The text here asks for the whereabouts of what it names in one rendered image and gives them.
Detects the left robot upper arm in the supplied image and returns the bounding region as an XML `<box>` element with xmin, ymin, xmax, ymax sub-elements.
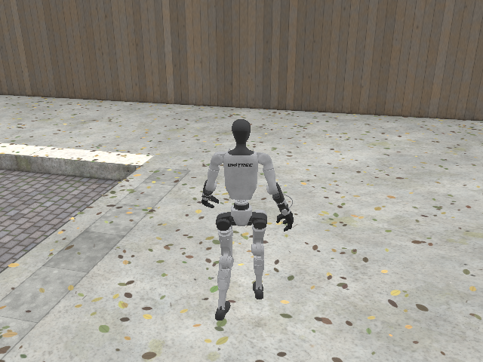
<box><xmin>205</xmin><ymin>152</ymin><xmax>226</xmax><ymax>191</ymax></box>

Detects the right robot upper arm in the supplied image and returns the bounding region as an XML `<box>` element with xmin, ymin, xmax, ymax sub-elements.
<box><xmin>257</xmin><ymin>152</ymin><xmax>279</xmax><ymax>195</ymax></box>

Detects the robot left forearm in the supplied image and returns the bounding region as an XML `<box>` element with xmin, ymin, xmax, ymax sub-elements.
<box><xmin>202</xmin><ymin>180</ymin><xmax>213</xmax><ymax>201</ymax></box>

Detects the right robot foot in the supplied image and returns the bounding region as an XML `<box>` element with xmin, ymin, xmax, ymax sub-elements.
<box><xmin>253</xmin><ymin>281</ymin><xmax>263</xmax><ymax>299</ymax></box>

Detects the right robot shin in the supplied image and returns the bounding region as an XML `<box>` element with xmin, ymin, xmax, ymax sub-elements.
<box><xmin>254</xmin><ymin>244</ymin><xmax>264</xmax><ymax>290</ymax></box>

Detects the left robot hand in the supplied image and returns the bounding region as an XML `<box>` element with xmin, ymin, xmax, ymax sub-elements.
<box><xmin>202</xmin><ymin>195</ymin><xmax>219</xmax><ymax>208</ymax></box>

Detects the right robot hand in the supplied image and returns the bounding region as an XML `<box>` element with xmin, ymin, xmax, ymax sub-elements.
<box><xmin>276</xmin><ymin>212</ymin><xmax>294</xmax><ymax>232</ymax></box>

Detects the robot right forearm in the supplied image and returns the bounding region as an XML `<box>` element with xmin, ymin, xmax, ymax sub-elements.
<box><xmin>272</xmin><ymin>183</ymin><xmax>291</xmax><ymax>216</ymax></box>

